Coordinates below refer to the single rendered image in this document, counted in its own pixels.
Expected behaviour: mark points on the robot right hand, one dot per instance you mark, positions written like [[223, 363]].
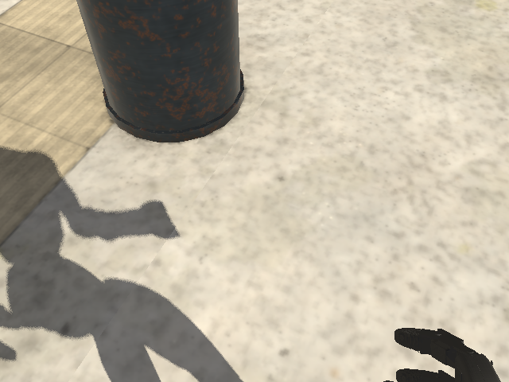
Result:
[[450, 350]]

